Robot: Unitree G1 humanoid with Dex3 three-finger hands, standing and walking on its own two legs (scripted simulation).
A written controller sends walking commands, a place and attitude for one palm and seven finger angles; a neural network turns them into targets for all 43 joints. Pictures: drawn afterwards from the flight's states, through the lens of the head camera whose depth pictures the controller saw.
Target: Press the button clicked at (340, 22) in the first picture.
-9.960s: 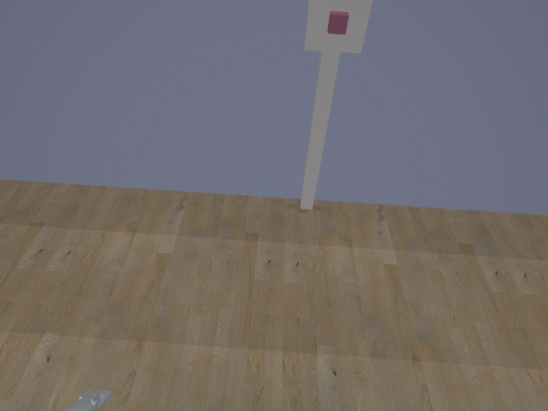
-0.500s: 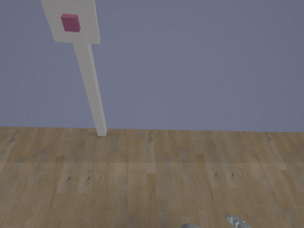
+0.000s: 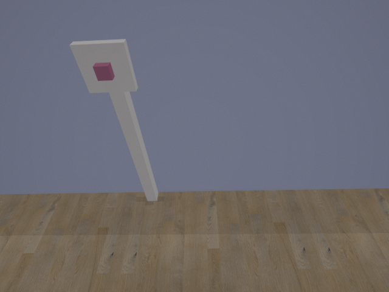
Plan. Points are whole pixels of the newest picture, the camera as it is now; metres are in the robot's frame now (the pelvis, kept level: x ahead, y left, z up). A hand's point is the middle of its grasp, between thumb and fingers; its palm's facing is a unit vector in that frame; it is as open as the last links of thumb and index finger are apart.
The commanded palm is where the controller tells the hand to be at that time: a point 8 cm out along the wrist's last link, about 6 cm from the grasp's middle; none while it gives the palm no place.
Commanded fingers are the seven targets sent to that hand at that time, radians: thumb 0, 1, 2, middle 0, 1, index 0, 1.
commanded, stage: take the last steps up to it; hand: left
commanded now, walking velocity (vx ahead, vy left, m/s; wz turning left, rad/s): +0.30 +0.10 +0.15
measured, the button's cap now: (104, 71) +0.78 +0.34 +0.11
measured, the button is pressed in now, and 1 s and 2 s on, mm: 0 0 0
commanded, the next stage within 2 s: come to a stop and stand still in 0.80 s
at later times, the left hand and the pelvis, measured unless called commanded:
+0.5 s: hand out of the picture -0.04 +0.20 -0.17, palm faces +0.24 -0.96 -0.13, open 7.4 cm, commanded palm none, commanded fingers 0.00 0.90 0.90 -0.20 -0.30 -0.20 -0.30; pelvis +0.14 +0.09 -0.02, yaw +5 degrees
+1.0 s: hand (108, 220) +0.36 +0.29 -0.16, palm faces -0.01 -0.98 -0.20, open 7.4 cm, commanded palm none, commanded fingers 0.00 0.90 0.90 -0.20 -0.30 -0.20 -0.30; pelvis +0.27 +0.12 +0.00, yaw +0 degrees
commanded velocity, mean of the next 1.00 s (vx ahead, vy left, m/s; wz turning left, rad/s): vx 0.18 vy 0.02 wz -0.02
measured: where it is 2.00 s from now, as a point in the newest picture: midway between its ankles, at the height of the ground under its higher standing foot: outside the picture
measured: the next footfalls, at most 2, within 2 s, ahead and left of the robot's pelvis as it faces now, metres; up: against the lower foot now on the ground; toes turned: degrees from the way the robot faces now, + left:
left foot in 0.44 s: +0.24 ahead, +0.20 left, +0.00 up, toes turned +12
right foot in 1.02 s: +0.40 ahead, -0.01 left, +0.00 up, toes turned -6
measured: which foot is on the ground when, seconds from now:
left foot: up 0.00-0.42, down 0.44-1.00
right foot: down 0.00-0.44, up 0.46-1.00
